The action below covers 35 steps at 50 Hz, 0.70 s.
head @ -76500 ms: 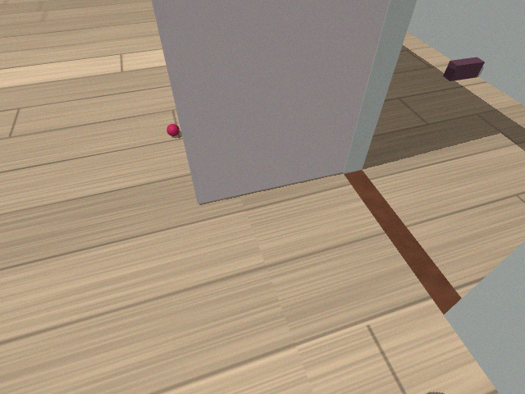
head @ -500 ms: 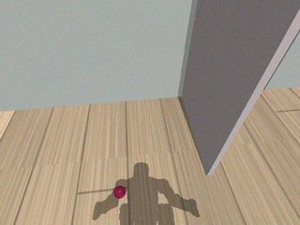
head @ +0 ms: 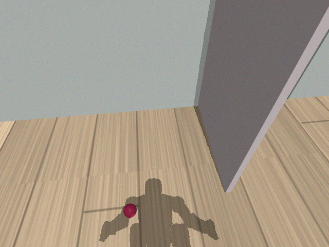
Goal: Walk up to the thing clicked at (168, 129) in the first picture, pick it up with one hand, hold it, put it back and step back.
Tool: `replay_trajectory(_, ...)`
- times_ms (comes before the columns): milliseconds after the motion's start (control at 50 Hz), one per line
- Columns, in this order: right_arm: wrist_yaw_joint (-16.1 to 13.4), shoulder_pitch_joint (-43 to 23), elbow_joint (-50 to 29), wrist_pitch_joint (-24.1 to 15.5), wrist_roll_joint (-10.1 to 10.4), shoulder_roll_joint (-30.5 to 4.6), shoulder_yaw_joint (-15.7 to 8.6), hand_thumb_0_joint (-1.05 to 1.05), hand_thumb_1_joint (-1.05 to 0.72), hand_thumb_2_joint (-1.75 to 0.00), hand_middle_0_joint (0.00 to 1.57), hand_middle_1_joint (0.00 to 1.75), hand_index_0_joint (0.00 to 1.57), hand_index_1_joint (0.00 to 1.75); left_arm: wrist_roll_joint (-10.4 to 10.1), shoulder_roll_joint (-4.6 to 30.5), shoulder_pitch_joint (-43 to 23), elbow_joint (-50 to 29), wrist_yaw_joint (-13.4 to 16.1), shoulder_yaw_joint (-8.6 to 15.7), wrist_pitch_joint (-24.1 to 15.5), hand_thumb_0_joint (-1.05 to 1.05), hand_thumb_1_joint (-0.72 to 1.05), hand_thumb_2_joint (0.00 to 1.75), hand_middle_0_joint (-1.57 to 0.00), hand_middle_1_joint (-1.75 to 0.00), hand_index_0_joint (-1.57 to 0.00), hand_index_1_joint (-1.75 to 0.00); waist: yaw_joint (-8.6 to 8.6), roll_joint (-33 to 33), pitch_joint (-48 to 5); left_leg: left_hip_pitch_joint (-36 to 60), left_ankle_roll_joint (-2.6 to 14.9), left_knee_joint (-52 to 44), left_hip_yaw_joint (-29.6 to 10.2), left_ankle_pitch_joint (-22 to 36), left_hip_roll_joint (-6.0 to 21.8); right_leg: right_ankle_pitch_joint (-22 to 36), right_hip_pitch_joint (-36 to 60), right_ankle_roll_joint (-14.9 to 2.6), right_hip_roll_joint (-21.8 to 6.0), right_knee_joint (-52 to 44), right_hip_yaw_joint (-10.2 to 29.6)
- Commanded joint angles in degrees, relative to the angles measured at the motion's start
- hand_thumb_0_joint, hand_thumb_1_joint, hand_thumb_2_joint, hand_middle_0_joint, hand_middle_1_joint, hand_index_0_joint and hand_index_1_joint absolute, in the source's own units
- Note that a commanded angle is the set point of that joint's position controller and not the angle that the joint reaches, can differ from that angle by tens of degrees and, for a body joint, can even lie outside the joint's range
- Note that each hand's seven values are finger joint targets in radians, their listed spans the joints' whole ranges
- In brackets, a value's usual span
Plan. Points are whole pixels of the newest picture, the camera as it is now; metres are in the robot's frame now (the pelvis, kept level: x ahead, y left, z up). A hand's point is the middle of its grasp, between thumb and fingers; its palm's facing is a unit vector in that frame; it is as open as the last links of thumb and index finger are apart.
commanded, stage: step back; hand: left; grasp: from above
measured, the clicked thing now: (130, 210) +0.46 +0.22 -0.74
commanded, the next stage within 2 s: none
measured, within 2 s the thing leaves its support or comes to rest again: neither
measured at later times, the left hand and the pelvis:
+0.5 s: hand out of the picture +0.06 +0.31 -0.18, palm faces -0.06 -0.93 -0.37, open 7.3 cm; pelvis -0.07 +0.05 -0.02, yaw -2 degrees
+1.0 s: hand out of the picture -0.05 +0.31 -0.16, palm faces -0.02 -0.91 -0.41, open 7.3 cm; pelvis -0.19 +0.05 -0.03, yaw -1 degrees
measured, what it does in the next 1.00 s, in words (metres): walks backwards: right foot, then left foot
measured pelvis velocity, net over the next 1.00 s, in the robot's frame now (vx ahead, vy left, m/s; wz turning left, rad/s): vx -0.19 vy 0.05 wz -0.02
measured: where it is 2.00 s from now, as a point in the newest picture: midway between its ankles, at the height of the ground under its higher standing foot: outside the picture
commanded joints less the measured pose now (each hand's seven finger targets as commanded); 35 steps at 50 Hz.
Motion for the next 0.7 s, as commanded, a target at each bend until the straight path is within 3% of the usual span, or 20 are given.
replay_trajectory(0, -0.6, -3.6, -5.9, 0.4, 0.9, -13.6, -4.0, 0.0, -0.9, -0.9, 0.2, 0.3, 0.2, 0.3, -1.8, 16.6, -1.5, -5.2, 1.2, 4.8, -0.7, 0.0, 0.9, 0.9, -0.2, -0.3, -0.2, -0.3, -0.5, -1.7, 0.3, -4.5, 4.84, 7.3, -1.9, 20.9, 3.4, 20.2, -2.7, -3.44, -6.7, 2.3, 5.6)
replay_trajectory(40, -0.3, -2.0, -7.5, 0.9, 1.4, -12.8, -4.2, 0.0, -0.9, -0.9, 0.2, 0.3, 0.2, 0.3, -1.8, 16.6, -1.6, -7.3, 1.4, 5.3, -0.5, 0.0, 0.9, 0.9, -0.2, -0.3, -0.2, -0.3, -0.93, -3.7, -4.6, -4.3, 4.93, 14.3, 0.0, 19.5, 0.9, 25.0, -1.4, -6.48, -9.2, 3.4, 7.4)
replay_trajectory(60, -0.4, -0.9, -8.1, 1.5, 1.3, -12.6, -4.6, 0.0, -0.9, -0.9, 0.2, 0.3, 0.2, 0.3, -1.5, 17.1, -2.9, -8.7, 1.5, 5.6, -0.1, 0.0, 0.9, 0.9, -0.2, -0.3, -0.2, -0.3, -1.25, -6.2, -5.5, -5.0, 4.65, 18.6, 1.8, 13.2, -1.0, 24.4, -2.9, -9.03, -12.1, 2.7, 9.6)
replay_trajectory(100, -0.1, 0.6, -9.4, 2.5, 0.9, -12.3, -5.4, 0.0, -0.9, -0.9, 0.2, 0.3, 0.2, 0.3, -0.5, 17.3, -6.6, -12.0, 1.6, 5.7, 0.3, 0.0, 0.9, 0.9, -0.2, -0.3, -0.2, -0.3, -2.04, -10.5, -5.5, -6.3, 4.93, 28.6, 1.7, -11.9, -3.6, 24.1, -8.2, -13.81, -18.2, 2.7, 13.4)
replay_trajectory(140, 0.4, 3.5, -10.9, 3.4, 0.9, -12.8, -6.0, 0.0, -0.9, -0.9, 0.2, 0.3, 0.2, 0.3, 0.4, 18.2, -9.4, -14.6, 1.8, 5.8, 0.4, 0.0, 0.9, 0.9, -0.2, -0.3, -0.2, -0.3, -3.28, -12.6, -3.5, -7.0, 5.72, 34.5, -1.3, -19.8, -2.0, 21.6, -14.1, -15.02, -20.4, 3.9, 14.1)
replay_trajectory(200, 0.5, 5.6, -11.4, 2.6, 0.6, -12.4, -6.4, 0.0, -0.9, -0.9, 0.2, 0.3, 0.2, 0.3, 0.3, 16.5, -9.0, -16.1, 1.7, 5.1, 0.9, 0.0, 0.9, 0.9, -0.2, -0.3, -0.2, -0.3, -3.05, -9.7, -3.5, -8.1, 5.05, 17.1, 2.3, -7.2, -1.3, 20.7, -9.4, -9.45, -13.9, 13.3, 8.6)
replay_trajectory(220, 0.3, 6.0, -11.6, 2.1, -0.3, -12.6, -6.6, 0.0, -0.9, -0.9, 0.2, 0.3, 0.2, 0.3, -0.2, 15.7, -8.1, -16.4, 1.6, 4.7, 1.4, 0.0, 0.9, 0.9, -0.2, -0.3, -0.2, -0.3, -3.14, -5.9, -3.4, -7.2, 4.97, 8.6, 1.4, 8.2, 0.1, 16.6, -9.2, -6.71, -10.2, 18.7, 6.4)
replay_trajectory(240, 0.1, 4.0, -12.8, 1.6, -1.5, -16.1, -7.5, 0.0, -0.9, -0.9, 0.2, 0.3, 0.2, 0.3, -1.1, 12.6, -5.6, -16.9, 1.6, 4.3, 2.2, 0.0, 0.9, 0.9, -0.2, -0.3, -0.2, -0.3, -1.48, 6.0, -3.7, -5.5, 7.11, 4.3, -10.5, 24.4, 7.8, 5.4, -13.4, -3.49, -1.3, 28.6, 3.3)
replay_trajectory(260, 0.0, 3.7, -13.9, 1.0, -1.8, -19.2, -7.9, 0.0, -0.9, -0.9, 0.2, 0.3, 0.2, 0.3, -1.3, 10.6, -4.1, -17.1, 2.0, 4.0, 2.8, 0.0, 0.9, 0.9, -0.2, -0.3, -0.2, -0.3, -1.06, 11.2, -3.5, -1.9, 11.06, 2.4, -19.8, 35.7, 14.3, -24.1, -21.4, -2.82, 6.6, 36.2, 7.3)
replay_trajectory(280, -0.1, 4.1, -14.3, 0.9, -1.0, -21.7, -8.5, 0.0, -0.9, -0.9, 0.2, 0.3, 0.2, 0.3, -0.9, 11.9, -3.1, -16.8, 2.7, 4.2, 3.1, 0.0, 0.9, 0.9, -0.2, -0.3, -0.2, -0.3, -2.42, 10.4, -6.7, -1.9, 14.41, 3.5, -21.6, 38.2, 17.6, -28.4, -20.7, -2.98, 7.4, 43.0, 13.2)
replay_trajectory(300, -0.4, 2.5, -15.1, 0.9, -1.0, -21.2, -8.4, 0.0, -0.9, -0.9, 0.2, 0.3, 0.2, 0.3, -0.8, 12.5, -4.0, -16.7, 3.1, 4.2, 3.2, 0.0, 0.9, 0.9, -0.2, -0.3, -0.2, -0.3, -2.78, 9.5, -7.7, -1.6, 14.7, 3.2, -22.4, 35.3, 17.6, -27.6, -21.6, -3.18, 7.8, 46.5, 16.0)
replay_trajectory(340, -1.4, -1.8, -16.5, 0.8, -1.0, -16.7, -7.6, 0.0, -0.9, -0.9, 0.2, 0.3, 0.2, 0.3, -1.4, 13.2, -1.3, -15.6, 3.0, 4.3, 3.2, 0.0, 0.9, 0.9, -0.2, -0.3, -0.2, -0.3, 0.04, 6.9, -7.8, 1.9, 12.64, 7.1, -12.3, 32.1, 12.3, -20.0, -24.7, -2.97, 6.6, 50.6, 16.4)
replay_trajectory(360, -1.8, -1.6, -17.2, 0.7, -1.0, -15.8, -7.2, 0.0, -0.9, -0.9, 0.2, 0.3, 0.2, 0.3, -1.5, 13.3, 0.4, -15.7, 2.9, 4.4, 3.0, 0.0, 0.9, 0.9, -0.2, -0.3, -0.2, -0.3, 0.71, 8.5, -7.9, 2.8, 13.26, 8.0, -11.2, 31.5, 12.1, -18.0, -25.2, -2.37, 6.1, 50.1, 15.0)
replay_trajectory(440, -2.3, 3.2, -18.0, 0.7, -0.7, -14.6, -7.4, 0.0, -0.9, -0.9, 0.2, 0.3, 0.2, 0.3, -0.4, 13.9, -0.6, -17.9, 2.2, 4.8, 2.4, 0.0, 0.9, 0.9, -0.2, -0.3, -0.2, -0.3, -2.39, 5.2, -7.4, 8.4, 16.52, 8.9, -11.5, 32.5, 13.7, -19.5, -26.0, 0.35, 5.4, 44.9, 12.5)
replay_trajectory(500, -2.3, 4.1, -18.6, 0.7, -0.6, -15.7, -7.7, 0.0, -0.9, -0.9, 0.2, 0.3, 0.2, 0.3, -0.3, 13.2, -1.0, -18.8, 1.8, 5.2, 2.1, 0.0, 0.9, 0.9, -0.2, -0.3, -0.2, -0.3, -3.5, 6.1, -6.1, 7.3, 17.44, 8.8, -11.1, 30.8, 14.8, -19.1, -24.0, 0.35, 4.6, 38.0, 10.9)
replay_trajectory(560, -2.1, 1.5, -20.0, 1.1, -0.6, -16.0, -7.3, 0.0, -0.9, -0.9, 0.2, 0.3, 0.2, 0.3, -0.1, 12.8, 2.1, -18.4, 1.4, 5.5, 1.5, 0.0, 0.9, 0.9, -0.2, -0.3, -0.2, -0.3, -2.55, 6.6, -7.6, 3.5, 15.9, 10.2, -9.4, 24.0, 13.7, -16.1, -17.2, -0.36, 2.8, 26.4, 6.9)
replay_trajectory(620, -1.6, -1.2, -20.6, 1.8, 0.3, -16.5, -7.0, 0.0, -0.9, -0.9, 0.2, 0.3, 0.2, 0.3, 0.4, 12.1, 7.9, -16.3, 1.1, 5.7, 0.7, 0.0, 0.9, 0.9, -0.2, -0.3, -0.2, -0.3, 0.59, 5.7, -9.0, -3.3, 11.92, 14.9, -5.4, 15.2, 10.3, -1.1, -5.9, -2.5, 3.1, 7.3, 3.5)
replay_trajectory(640, -1.4, -0.7, -20.7, 1.9, 0.8, -15.3, -6.4, 0.0, -0.9, -0.9, 0.2, 0.3, 0.2, 0.3, 1.0, 13.9, 8.4, -16.5, 1.1, 6.1, 0.4, 0.0, 0.9, 0.9, -0.2, -0.3, -0.2, -0.3, 0.59, 3.1, -8.5, -10.5, 8.97, 16.0, -4.4, 8.2, 8.6, 3.3, -1.8, -4.14, 0.2, 7.2, 8.6)
replay_trajectory(660, -1.1, -1.3, -21.5, 2.0, 1.2, -13.1, -5.7, 0.0, -0.9, -0.9, 0.2, 0.3, 0.2, 0.3, 1.3, 18.6, 7.5, -17.7, 1.1, 7.3, 0.2, 0.0, 0.9, 0.9, -0.2, -0.3, -0.2, -0.3, 0.47, -8.2, -6.1, -20.3, 4.86, 23.9, -1.0, -4.5, 1.2, 5.1, -1.7, -9.34, -10.1, 3.8, 24.3)
replay_trajectory(680, -1.8, -3.6, -21.1, 2.5, 1.3, -12.8, -6.2, 0.0, -0.9, -0.9, 0.2, 0.3, 0.2, 0.3, 0.8, 23.4, 3.8, -19.3, 0.9, 8.0, 0.5, 0.0, 0.9, 0.9, -0.2, -0.3, -0.2, -0.3, 2.65, -17.4, -2.5, -18.0, 2.96, 40.0, 1.2, -25.6, -6.8, 8.9, -14.9, -19.72, -21.9, -1.7, 36.3)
